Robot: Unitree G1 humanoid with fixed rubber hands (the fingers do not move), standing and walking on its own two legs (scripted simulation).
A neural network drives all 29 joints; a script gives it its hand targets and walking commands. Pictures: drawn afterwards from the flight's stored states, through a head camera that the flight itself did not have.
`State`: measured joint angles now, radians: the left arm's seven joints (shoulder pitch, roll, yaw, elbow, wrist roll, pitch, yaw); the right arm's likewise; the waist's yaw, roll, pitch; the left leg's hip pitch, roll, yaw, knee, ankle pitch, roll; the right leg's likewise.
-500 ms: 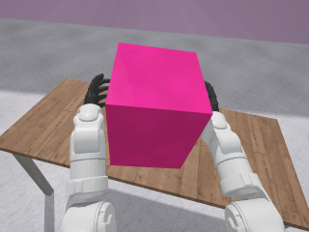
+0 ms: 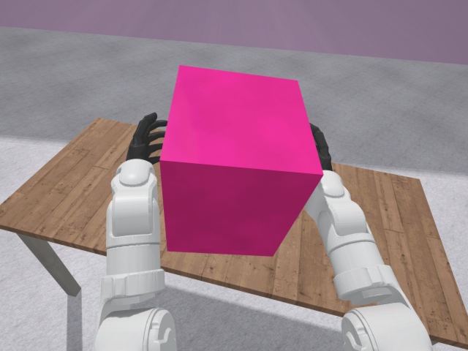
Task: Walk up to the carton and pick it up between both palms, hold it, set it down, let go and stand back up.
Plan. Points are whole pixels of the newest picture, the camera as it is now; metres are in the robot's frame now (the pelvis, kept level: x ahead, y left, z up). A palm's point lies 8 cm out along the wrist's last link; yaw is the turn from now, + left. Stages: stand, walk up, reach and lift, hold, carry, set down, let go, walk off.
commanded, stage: hold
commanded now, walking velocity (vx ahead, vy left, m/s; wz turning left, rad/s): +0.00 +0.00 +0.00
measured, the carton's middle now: (230, 168) +0.38 +0.01 +0.14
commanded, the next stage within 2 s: set down in 0.16 s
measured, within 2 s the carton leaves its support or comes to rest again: neither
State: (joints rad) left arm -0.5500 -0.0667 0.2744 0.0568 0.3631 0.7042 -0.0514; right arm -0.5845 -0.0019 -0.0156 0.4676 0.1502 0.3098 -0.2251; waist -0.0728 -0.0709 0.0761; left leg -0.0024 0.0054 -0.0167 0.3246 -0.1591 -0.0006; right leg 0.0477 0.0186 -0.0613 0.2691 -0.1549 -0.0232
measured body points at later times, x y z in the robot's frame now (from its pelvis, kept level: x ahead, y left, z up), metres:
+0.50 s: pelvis +0.00 +0.00 +0.00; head -0.03 +0.04 +0.45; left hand +0.38 +0.16 +0.18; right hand +0.37 -0.13 +0.17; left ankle +0.02 +0.12 -0.75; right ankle +0.01 -0.10 -0.75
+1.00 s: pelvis +0.01 +0.00 +0.00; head +0.00 +0.04 +0.45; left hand +0.39 +0.14 +0.13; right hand +0.37 -0.15 +0.11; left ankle +0.02 +0.12 -0.75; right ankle +0.01 -0.10 -0.75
